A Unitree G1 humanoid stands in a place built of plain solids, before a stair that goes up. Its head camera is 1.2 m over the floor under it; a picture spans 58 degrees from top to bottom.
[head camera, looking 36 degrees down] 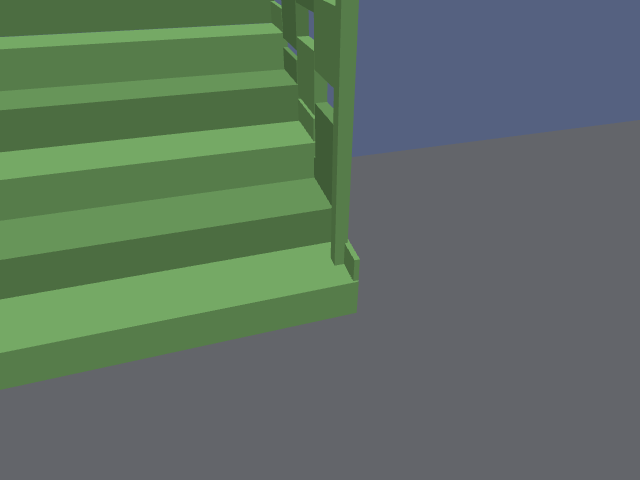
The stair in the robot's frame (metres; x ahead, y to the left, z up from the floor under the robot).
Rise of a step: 0.16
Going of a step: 0.26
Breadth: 1.62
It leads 16 degrees to the left of straight ahead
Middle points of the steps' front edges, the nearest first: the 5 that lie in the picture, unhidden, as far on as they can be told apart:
0.95 0.63 0.16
1.20 0.71 0.32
1.45 0.78 0.48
1.70 0.85 0.64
1.95 0.93 0.80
